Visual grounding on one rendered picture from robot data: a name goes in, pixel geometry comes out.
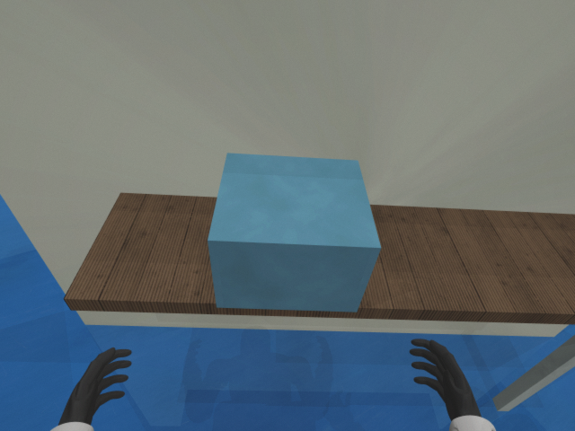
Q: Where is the table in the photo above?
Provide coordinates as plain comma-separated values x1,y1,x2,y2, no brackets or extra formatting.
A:
64,193,575,411

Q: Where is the carton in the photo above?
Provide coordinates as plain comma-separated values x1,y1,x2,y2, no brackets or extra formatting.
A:
208,153,381,312

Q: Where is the robot right hand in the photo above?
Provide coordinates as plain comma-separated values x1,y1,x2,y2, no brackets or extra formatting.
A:
410,339,481,421

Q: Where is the robot left hand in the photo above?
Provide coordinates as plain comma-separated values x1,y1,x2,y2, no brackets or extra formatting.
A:
58,347,132,425

